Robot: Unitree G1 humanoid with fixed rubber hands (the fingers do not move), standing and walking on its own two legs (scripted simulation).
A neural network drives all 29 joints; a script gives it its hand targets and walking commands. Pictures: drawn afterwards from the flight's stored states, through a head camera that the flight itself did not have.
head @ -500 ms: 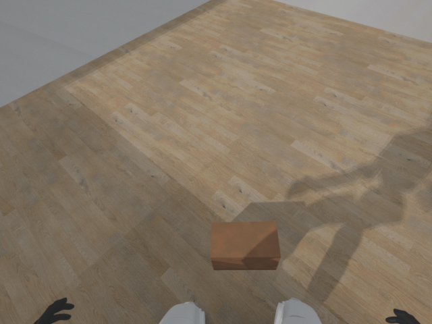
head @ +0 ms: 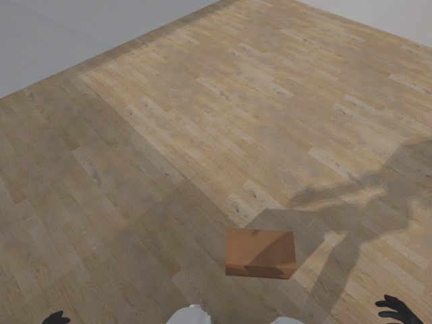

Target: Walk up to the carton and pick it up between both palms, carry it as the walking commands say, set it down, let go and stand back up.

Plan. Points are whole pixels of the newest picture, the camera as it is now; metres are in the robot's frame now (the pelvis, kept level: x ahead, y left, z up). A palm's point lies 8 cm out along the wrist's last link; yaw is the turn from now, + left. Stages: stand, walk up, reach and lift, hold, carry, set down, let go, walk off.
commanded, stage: walk up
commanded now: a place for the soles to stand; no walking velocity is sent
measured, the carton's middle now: (258, 254) +0.44 -0.13 -0.65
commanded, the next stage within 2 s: none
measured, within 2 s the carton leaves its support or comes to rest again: neither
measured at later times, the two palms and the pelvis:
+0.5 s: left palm out of the picture +0.08 +0.33 -0.09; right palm out of the picture +0.13 -0.32 -0.06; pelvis +0.00 +0.00 +0.00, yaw +0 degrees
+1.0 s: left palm out of the picture +0.07 +0.20 -0.12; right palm out of the picture +0.00 -0.47 -0.06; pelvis -0.03 -0.12 -0.01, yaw -2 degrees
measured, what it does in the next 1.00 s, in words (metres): steps to the right: right foot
